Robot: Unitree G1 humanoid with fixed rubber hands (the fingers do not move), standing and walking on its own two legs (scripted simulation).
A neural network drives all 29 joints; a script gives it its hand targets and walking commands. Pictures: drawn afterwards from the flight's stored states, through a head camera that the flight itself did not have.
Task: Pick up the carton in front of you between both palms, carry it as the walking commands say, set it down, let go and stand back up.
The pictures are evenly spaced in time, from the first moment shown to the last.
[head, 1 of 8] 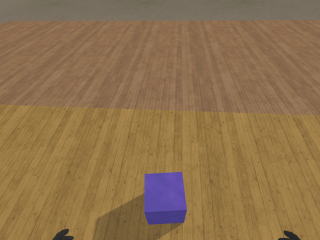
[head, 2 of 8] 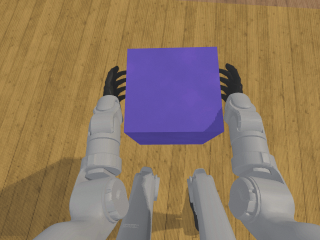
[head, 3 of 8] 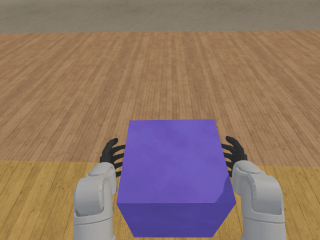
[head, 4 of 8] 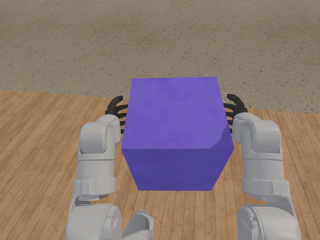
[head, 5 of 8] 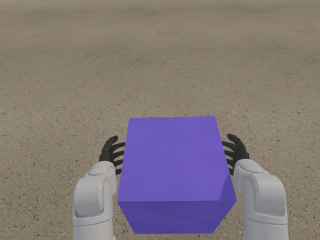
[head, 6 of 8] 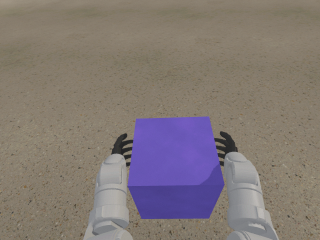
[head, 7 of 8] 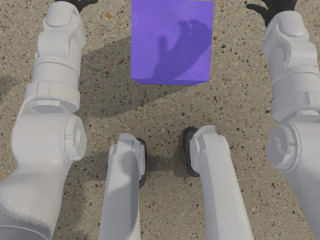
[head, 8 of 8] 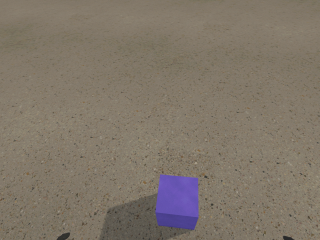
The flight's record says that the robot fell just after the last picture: no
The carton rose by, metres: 0.69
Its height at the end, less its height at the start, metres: -0.42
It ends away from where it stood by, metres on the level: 5.72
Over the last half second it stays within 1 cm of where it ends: yes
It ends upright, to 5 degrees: yes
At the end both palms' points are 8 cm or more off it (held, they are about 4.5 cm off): yes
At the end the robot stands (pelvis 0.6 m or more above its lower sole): yes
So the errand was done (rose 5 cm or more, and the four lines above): yes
